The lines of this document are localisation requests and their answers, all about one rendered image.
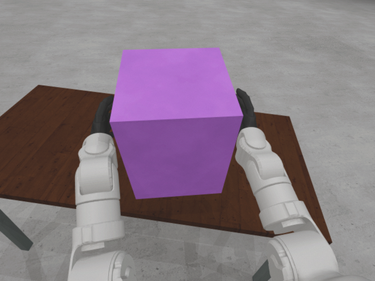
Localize right robot forearm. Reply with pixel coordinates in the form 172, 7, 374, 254
235, 127, 339, 271

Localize left robot forearm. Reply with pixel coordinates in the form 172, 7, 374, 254
67, 133, 125, 281

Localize robot right upper arm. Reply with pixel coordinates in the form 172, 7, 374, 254
266, 229, 372, 281

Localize left robot hand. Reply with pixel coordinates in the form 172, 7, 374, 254
91, 95, 114, 138

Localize table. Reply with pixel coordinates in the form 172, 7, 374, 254
0, 85, 332, 281

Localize carton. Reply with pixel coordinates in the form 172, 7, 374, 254
110, 47, 243, 199

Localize right robot hand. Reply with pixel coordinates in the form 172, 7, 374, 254
236, 88, 257, 134

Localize robot left upper arm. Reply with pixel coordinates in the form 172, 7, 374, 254
69, 250, 137, 281

